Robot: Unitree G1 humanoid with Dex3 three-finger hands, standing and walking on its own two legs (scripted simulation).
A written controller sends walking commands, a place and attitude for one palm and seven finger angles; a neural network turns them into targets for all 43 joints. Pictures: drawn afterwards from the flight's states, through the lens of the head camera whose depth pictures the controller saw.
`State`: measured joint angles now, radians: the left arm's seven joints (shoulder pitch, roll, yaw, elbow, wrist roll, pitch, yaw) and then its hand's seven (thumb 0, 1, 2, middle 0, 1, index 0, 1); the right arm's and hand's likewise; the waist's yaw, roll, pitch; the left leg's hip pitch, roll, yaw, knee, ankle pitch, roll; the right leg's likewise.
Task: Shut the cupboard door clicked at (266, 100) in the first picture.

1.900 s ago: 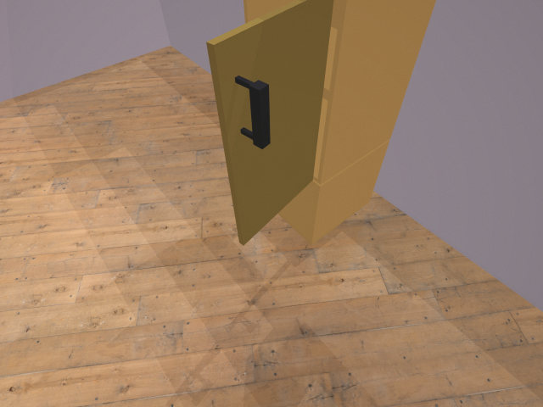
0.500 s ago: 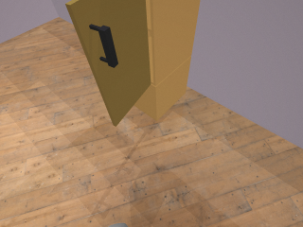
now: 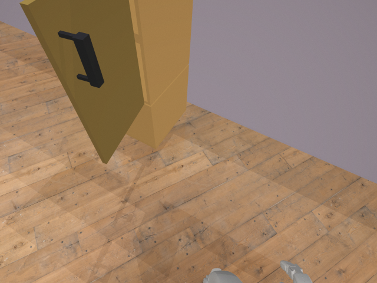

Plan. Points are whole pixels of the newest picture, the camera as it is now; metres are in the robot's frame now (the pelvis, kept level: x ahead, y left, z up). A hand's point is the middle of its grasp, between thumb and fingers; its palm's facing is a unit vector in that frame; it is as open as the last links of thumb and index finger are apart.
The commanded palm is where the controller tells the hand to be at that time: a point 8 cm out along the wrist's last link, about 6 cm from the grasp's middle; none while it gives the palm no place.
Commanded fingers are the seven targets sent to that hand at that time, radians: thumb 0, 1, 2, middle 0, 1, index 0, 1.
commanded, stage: walk around to get in front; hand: left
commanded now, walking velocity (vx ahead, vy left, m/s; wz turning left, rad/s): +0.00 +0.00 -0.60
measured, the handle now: (81, 60) +0.55 +0.32 +0.12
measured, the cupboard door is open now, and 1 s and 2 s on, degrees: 100 100 100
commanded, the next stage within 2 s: none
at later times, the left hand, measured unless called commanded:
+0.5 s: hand (136, 267) +0.16 +0.14 -0.17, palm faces -0.33 -0.92 -0.23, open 7.4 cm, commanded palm none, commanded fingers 0.00 0.90 0.90 -0.20 -0.30 -0.20 -0.30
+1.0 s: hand (176, 248) +0.21 +0.05 -0.16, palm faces -0.59 -0.76 -0.28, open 7.3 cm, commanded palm none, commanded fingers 0.00 0.90 0.90 -0.20 -0.30 -0.20 -0.30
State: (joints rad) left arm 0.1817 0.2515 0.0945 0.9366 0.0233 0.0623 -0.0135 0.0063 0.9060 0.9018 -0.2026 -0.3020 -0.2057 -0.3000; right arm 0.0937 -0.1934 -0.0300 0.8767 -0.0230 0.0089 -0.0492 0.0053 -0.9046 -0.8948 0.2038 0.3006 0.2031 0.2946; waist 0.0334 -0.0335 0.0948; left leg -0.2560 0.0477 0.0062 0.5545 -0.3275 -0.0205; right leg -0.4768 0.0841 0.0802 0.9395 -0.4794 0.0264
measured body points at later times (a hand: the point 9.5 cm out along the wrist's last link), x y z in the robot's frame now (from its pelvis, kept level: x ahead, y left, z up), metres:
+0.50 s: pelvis +0.01 -0.02 +0.00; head +0.07 -0.04 +0.44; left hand +0.18 +0.19 -0.15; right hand -0.01 -0.30 -0.14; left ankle +0.04 +0.10 -0.72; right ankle -0.01 -0.14 -0.73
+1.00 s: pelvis +0.00 -0.06 +0.00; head +0.05 -0.11 +0.44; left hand +0.24 +0.09 -0.13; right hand -0.10 -0.32 -0.15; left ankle +0.07 +0.07 -0.67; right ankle -0.06 -0.14 -0.73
